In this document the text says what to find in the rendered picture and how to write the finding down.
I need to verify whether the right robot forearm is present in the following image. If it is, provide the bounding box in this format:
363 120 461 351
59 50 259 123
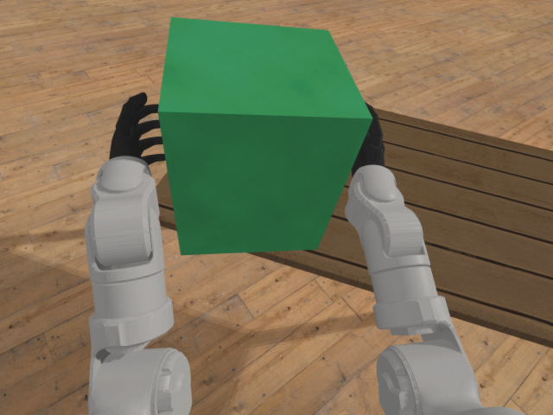
345 165 480 398

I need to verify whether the right robot hand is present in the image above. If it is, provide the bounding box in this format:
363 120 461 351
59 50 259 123
352 102 385 177

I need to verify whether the table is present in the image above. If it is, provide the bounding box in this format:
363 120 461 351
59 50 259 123
156 108 553 348

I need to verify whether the robot right upper arm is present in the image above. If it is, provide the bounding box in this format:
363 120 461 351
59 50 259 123
377 339 524 415

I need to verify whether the robot left upper arm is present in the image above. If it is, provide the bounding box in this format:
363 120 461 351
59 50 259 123
89 348 192 415

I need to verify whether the left robot hand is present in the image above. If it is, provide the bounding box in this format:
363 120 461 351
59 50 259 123
109 93 165 165

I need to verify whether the left robot forearm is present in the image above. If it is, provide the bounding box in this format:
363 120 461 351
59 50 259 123
85 156 175 414

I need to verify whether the carton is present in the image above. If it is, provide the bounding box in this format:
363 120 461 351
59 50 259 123
158 17 373 255

